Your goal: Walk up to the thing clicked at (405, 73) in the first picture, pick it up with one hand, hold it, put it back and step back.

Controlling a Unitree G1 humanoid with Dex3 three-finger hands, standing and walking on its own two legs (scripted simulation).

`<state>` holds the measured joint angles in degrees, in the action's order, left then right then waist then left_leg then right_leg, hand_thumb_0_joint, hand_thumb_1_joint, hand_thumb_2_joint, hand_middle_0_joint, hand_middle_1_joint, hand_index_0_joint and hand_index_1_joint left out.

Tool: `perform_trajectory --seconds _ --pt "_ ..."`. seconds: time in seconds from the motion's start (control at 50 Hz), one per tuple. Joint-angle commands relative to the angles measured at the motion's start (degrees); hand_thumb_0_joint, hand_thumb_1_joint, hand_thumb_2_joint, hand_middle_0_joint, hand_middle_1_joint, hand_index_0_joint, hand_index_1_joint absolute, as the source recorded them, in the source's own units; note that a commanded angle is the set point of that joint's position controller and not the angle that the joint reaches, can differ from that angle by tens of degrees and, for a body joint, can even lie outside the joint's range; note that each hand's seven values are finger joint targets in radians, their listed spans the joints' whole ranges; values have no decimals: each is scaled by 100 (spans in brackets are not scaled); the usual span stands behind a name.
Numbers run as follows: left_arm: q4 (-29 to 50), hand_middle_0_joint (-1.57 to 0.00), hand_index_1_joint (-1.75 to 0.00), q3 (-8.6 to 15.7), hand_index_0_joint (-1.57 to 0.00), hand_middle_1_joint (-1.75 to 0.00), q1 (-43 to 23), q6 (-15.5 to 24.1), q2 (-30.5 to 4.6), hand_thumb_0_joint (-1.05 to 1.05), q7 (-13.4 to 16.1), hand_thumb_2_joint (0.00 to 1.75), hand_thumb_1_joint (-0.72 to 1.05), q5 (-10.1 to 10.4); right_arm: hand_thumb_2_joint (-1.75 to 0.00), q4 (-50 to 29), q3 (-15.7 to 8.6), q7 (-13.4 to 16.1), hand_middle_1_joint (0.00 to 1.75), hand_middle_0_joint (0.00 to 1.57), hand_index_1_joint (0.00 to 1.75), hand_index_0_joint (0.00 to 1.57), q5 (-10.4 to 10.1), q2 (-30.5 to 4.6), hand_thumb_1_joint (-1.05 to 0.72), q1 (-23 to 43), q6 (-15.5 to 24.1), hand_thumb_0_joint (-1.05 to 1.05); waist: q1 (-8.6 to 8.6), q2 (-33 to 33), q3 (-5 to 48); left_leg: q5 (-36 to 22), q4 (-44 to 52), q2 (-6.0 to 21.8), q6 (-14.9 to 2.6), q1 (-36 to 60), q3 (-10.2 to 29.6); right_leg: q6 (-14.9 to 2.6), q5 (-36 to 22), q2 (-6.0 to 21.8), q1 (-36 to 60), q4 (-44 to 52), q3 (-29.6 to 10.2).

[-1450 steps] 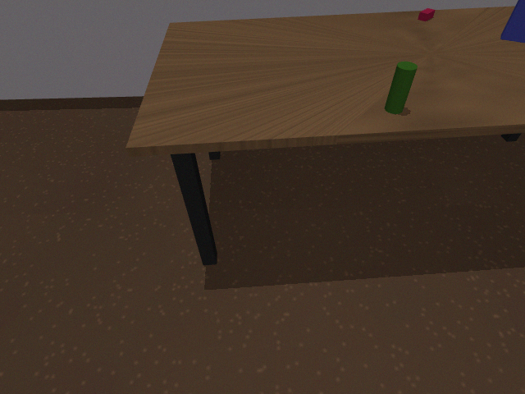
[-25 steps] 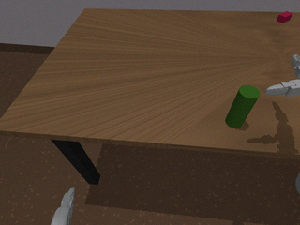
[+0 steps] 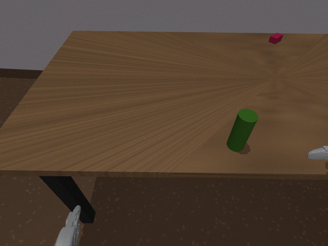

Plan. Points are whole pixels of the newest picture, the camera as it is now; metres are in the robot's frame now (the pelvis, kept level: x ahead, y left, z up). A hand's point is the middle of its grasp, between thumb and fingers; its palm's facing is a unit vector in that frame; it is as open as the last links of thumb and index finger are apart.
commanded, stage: sink last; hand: right
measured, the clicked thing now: (241, 131) +0.44 -0.20 +0.03
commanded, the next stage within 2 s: home in 0.76 s
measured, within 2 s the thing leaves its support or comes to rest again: neither
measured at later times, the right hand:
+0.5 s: hand (322, 230) +0.16 -0.22 +0.12, palm faces +0.35 +0.87 -0.35, open 17.5 cm
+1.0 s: hand out of the picture +0.14 -0.23 +0.13, palm faces +0.38 +0.84 -0.38, open 17.4 cm
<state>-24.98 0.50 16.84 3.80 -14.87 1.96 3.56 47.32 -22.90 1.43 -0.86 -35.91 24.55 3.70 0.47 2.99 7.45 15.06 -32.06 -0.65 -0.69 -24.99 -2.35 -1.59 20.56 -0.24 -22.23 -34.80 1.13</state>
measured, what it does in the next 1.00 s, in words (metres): stands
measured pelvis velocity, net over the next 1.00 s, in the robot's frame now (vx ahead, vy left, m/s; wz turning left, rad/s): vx -0.03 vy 0.03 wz -0.04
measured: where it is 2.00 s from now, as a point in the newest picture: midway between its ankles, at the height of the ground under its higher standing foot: outside the picture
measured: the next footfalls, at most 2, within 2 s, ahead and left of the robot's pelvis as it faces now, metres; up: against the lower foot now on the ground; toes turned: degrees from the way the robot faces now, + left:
none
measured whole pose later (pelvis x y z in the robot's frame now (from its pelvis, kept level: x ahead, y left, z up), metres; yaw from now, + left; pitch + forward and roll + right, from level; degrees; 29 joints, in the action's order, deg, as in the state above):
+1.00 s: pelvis -0.03 +0.03 +0.01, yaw -2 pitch -4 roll -1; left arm -30.9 6.2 16.4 7.1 -12.4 3.2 1.9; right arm -11.0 -17.2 1.2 -4.1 -17.8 -27.8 15.7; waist -2.7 2.3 -1.5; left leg 11.7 -25.7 0.0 -2.2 -10.1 -4.4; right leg -0.1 14.0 -0.9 -6.3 -24.4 -1.1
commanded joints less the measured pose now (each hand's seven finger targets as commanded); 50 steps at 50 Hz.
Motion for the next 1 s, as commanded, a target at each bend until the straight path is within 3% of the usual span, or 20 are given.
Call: perform_trajectory --seconds 0.0,0.06,0.1,0.16,0.22,0.24,0.26,0.3,0.34,0.36,0.46,0.5,0.54,0.62,0.66,0.72,0.78,0.86,0.92,0.98 --pt "695 -6 -6 568 -4 -4 762 129 -760 0 39 8 -57 109 -5 -3278 -58 -73 5 6 5 6 -313 -932 53 -475 146 0 -165 235 928 -1835 248 -75 -190 962 -159 210 -3089 155 1019 534 -80" --pt "516 -6 -6 604 -4 -4 339 70 -618 0 -32 8 -57 168 -5 -5109 70 -38 5 6 5 6 -468 -515 54 -1385 106 0 -231 389 284 -1507 339 -62 -198 1010 -134 185 -2591 173 740 762 -68" --pt "688 -6 -7 917 -3 -4 23 61 -896 0 32 9 -58 133 -5 -6167 -319 71 5 6 5 5 -483 -718 57 -1909 133 0 -299 418 283 -1388 410 -34 -194 1209 -116 155 -2401 165 786 851 -88" --pt "759 -6 -7 1132 -4 -5 -285 128 -1088 0 160 9 -58 58 -5 -6918 -416 224 6 6 6 5 -475 -503 58 -2654 191 0 -295 444 424 -1520 383 -29 -181 1505 -108 202 -2689 210 1046 854 -191" --pt "1032 -5 -6 782 -4 -5 -652 126 -742 0 265 9 -57 -30 -5 -7804 -317 323 6 6 6 5 -463 -161 60 -3586 333 0 -496 317 668 -1768 354 52 -181 1927 -57 172 -2829 123 1078 767 -185" --pt "1038 -6 -7 456 -4 -5 -683 124 -399 0 267 9 -57 -36 -5 -7644 -86 321 6 6 6 5 -462 152 59 -4137 352 0 -495 100 489 -1782 405 77 -152 2009 -29 127 -2636 81 935 766 -148" --pt "1077 -6 -7 616 -4 -5 -468 124 -508 0 304 9 -57 -62 -5 -7674 31 314 6 6 6 5 -440 352 59 -4421 369 0 -386 -23 496 -1861 387 66 -154 2058 -63 134 -2704 101 979 804 -161" --pt "1078 -5 -6 435 -4 -4 -120 83 -287 0 309 8 -57 -80 -4 -7689 254 270 6 6 6 5 -424 668 59 -4871 419 0 -314 -120 146 -1766 483 130 -92 1920 -56 53 -2321 31 903 845 -80" --pt "798 -6 -7 652 -4 -5 246 36 -396 0 309 8 -56 -95 -5 -7633 368 205 5 5 5 5 -413 839 58 -5267 434 0 -245 -90 -205 -1531 592 156 -56 1732 -75 10 -2005 -13 895 948 -48" --pt "560 -6 -6 539 -4 -5 113 41 -280 0 285 8 -55 -90 -5 -7635 607 150 5 5 5 5 -437 1069 57 -5187 439 0 -223 -51 -544 -1222 670 145 -24 1522 -99 -14 -1726 -20 868 1038 -52" --pt "517 -5 -6 1243 -5 -6 52 241 -830 0 320 6 -54 -92 -5 -8381 163 122 5 5 5 5 -440 624 56 -4650 610 0 -15 -30 -858 -491 852 142 -5 1148 -145 -48 -941 -13 1032 1325 -138" --pt "224 -5 -6 1125 -5 -6 133 287 -627 0 287 6 -54 -110 -5 -8191 96 126 5 5 5 5 -432 663 55 -4768 642 0 -99 -151 -1023 -356 909 172 10 1156 -145 -59 -793 -44 970 1309 -145" --pt "699 -5 -6 1371 -5 -6 -354 383 -924 0 314 6 -54 -124 -5 -7704 -211 154 5 5 5 5 -415 531 54 -4964 673 0 -188 -553 -915 -383 954 189 47 1317 -152 -87 -848 -63 957 1297 -166" --pt "736 -6 -6 1176 -5 -6 -644 401 -633 0 250 6 -54 -157 -5 -7248 -409 135 5 5 5 5 -427 488 53 -4857 927 0 -392 -802 -908 145 1250 399 96 1521 122 -77 -661 -177 859 1198 -81" --pt "456 -6 -6 840 -5 -5 -699 418 -269 0 191 6 -55 -162 -5 -7196 -291 88 5 5 5 5 -439 637 54 -4778 1095 0 -507 -700 -1045 707 1454 510 101 1479 334 -43 -442 -209 779 1229 -34" --pt "410 -6 -7 388 -4 -5 -744 501 92 0 129 8 -57 -177 -5 -7318 8 60 5 5 5 5 -387 870 54 -4819 1323 0 -531 -464 -767 584 1422 539 88 1652 395 -7 -585 -201 839 1273 -8" --pt "442 -6 -8 619 -4 -6 -803 586 -262 0 155 9 -58 -197 -6 -7337 86 53 5 5 5 5 -364 908 53 -4771 1440 0 -424 -223 -437 94 1290 488 74 1755 320 -10 -791 -182 1043 1348 -41" --pt "436 -10 -13 1216 -10 -13 -490 620 -876 0 273 18 -50 -199 -7 -7334 -549 154 6 5 6 5 -380 304 54 -4698 1551 0 -353 -65 -409 -234 1225 324 37 1847 82 -44 -820 -138 1158 1530 -132" --pt "219 -11 -14 859 -11 -15 -321 596 -445 0 193 38 -26 -174 -6 -6672 -288 101 5 5 5 5 -385 639 55 -5129 1486 0 -365 -177 -1023 -82 1345 285 38 1713 6 -62 -667 -139 974 1591 -103" --pt "-28 -12 -17 65 -12 -17 -653 590 376 0 53 45 -2 -130 -7 -6373 561 -48 6 6 6 6 -400 1333 52 -5192 1478 0 -377 -287 -1475 397 1540 318 34 1462 94 -54 -437 -138 855 1614 -39"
